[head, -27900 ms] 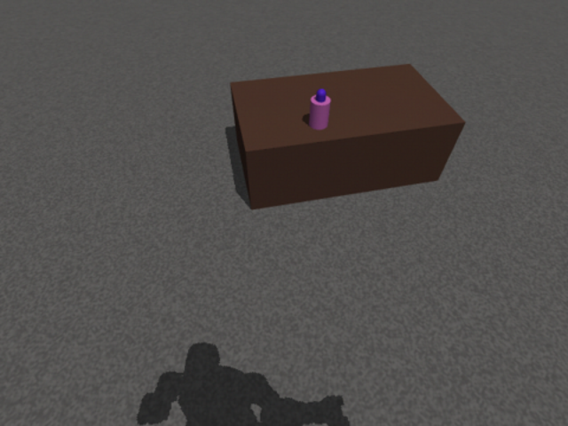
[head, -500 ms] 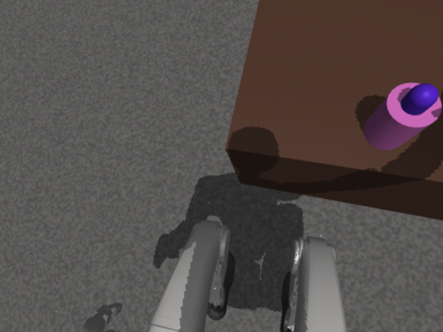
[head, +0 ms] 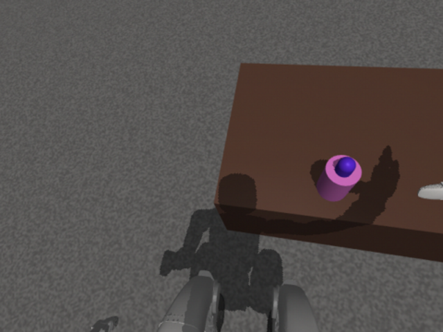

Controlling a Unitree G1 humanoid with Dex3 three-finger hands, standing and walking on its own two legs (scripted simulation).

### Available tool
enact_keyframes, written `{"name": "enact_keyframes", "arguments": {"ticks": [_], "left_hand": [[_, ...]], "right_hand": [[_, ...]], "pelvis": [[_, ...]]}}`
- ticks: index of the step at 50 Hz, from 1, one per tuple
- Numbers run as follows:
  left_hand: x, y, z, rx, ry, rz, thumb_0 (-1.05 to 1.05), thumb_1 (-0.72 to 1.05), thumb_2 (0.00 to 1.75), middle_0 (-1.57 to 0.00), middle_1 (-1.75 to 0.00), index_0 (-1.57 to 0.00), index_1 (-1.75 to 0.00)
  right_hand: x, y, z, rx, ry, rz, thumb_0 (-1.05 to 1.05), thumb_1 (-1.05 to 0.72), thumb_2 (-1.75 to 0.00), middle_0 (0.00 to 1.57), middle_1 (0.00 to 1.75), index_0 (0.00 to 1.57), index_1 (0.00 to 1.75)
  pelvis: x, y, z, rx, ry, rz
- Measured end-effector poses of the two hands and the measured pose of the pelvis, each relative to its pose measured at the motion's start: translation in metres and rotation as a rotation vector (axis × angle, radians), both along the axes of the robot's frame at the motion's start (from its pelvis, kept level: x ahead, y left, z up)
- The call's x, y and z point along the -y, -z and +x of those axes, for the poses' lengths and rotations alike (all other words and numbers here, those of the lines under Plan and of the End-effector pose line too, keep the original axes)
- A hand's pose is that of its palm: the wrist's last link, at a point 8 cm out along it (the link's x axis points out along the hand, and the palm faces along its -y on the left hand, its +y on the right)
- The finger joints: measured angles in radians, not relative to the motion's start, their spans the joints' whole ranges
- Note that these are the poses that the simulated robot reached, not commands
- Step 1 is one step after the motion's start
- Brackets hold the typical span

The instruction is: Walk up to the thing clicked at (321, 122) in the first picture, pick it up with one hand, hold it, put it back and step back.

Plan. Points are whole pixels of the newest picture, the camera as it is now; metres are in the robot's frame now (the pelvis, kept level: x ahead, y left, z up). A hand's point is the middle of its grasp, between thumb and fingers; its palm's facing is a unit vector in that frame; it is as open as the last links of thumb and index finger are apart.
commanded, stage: home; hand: right
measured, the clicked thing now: (339, 175) +0.48 -0.22 -0.22
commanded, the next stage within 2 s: rest in 0.08 s
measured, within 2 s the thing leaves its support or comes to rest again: neither
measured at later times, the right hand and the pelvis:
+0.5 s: hand (378, 287) +0.21 -0.20 -0.01, palm faces +0.08 +0.98 -0.20, open 17.4 cm; pelvis +0.03 +0.02 +0.06, yaw -3 degrees
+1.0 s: hand (355, 310) +0.18 -0.16 +0.00, palm faces +0.11 +0.97 -0.20, open 17.4 cm; pelvis +0.03 +0.03 +0.05, yaw -4 degrees
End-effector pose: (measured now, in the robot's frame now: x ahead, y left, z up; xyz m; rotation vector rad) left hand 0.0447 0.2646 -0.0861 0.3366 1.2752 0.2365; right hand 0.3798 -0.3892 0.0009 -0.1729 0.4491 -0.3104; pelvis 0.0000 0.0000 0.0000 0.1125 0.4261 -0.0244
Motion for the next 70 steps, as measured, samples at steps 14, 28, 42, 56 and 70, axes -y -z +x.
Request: {"name": "enact_keyframes", "arguments": {"ticks": [14, 28, 42, 56, 70], "left_hand": [[0.015, -0.040, 0.079, 0.260, 0.057, -0.069, 0.01, 0.89, 0.90, -0.21, -0.29, -0.20, -0.29], [0.011, -0.076, 0.153, 0.580, 0.103, -0.098, 0.01, 0.92, 0.89, -0.20, -0.29, -0.20, -0.29], [0.008, -0.083, 0.169, 0.689, 0.159, -0.070, 0.01, 0.90, 0.90, -0.21, -0.29, -0.20, -0.29], [0.005, -0.079, 0.145, 0.658, 0.120, -0.048, 0.01, 0.90, 0.90, -0.21, -0.30, -0.21, -0.29], [0.021, -0.081, 0.149, 0.694, 0.122, -0.049, 0.01, 0.90, 0.91, -0.21, -0.30, -0.21, -0.30]], "right_hand": [[-0.081, 0.002, -0.102, -0.242, -0.078, 0.070, -0.02, 0.44, -0.08, 0.10, 0.07, 0.09, 0.07], [-0.165, -0.017, -0.202, -0.397, -0.089, 0.122, -0.01, 0.57, -0.02, 0.10, 0.08, 0.10, 0.08], [-0.180, -0.028, -0.225, -0.352, -0.040, 0.067, -0.02, 0.52, -0.06, 0.07, 0.06, 0.07, 0.06], [-0.180, -0.024, -0.221, -0.378, -0.060, 0.101, -0.01, 0.53, -0.05, 0.06, 0.05, 0.06, 0.06], [-0.169, -0.026, -0.221, -0.374, -0.074, 0.096, -0.01, 0.56, -0.04, 0.06, 0.05, 0.05, 0.05]], "pelvis": [[-0.007, -0.045, 0.023, 0.150, 0.026, -0.035], [-0.023, -0.059, 0.033, 0.250, 0.044, -0.072], [-0.035, -0.051, 0.029, 0.260, 0.058, -0.082], [-0.028, -0.051, 0.030, 0.259, 0.046, -0.077], [-0.015, -0.049, 0.028, 0.254, 0.040, -0.067]]}}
